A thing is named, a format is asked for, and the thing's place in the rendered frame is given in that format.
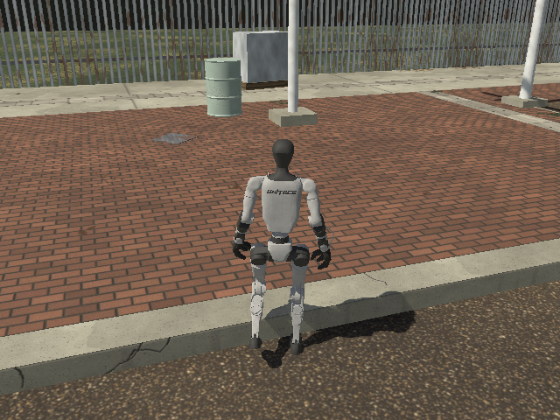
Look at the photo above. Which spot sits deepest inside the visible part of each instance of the right robot hand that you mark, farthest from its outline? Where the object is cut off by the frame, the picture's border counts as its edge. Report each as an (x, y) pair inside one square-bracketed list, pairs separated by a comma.
[(326, 256)]

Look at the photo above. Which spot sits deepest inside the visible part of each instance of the right robot upper arm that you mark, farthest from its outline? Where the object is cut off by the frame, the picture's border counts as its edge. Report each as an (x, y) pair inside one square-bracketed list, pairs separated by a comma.
[(309, 186)]

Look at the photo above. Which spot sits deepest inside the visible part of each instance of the robot right forearm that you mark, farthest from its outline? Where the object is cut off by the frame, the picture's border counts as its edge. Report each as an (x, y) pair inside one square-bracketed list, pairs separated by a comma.
[(320, 233)]

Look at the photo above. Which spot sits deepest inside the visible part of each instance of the left robot upper arm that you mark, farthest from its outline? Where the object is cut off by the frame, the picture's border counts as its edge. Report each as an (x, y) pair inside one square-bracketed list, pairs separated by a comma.
[(254, 184)]

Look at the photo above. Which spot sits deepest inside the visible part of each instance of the left robot hand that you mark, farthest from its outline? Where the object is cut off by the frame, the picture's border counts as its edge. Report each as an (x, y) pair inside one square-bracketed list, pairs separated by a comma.
[(245, 247)]

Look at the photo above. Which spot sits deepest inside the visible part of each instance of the robot left foot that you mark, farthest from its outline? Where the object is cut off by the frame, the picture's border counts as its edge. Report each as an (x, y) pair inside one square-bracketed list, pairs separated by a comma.
[(255, 342)]

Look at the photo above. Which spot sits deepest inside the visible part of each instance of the humanoid robot torso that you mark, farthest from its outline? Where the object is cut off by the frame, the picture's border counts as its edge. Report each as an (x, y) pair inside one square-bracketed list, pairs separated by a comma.
[(280, 212)]

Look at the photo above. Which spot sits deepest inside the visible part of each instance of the robot left forearm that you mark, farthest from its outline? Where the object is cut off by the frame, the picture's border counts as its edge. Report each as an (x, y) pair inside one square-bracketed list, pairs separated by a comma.
[(241, 231)]

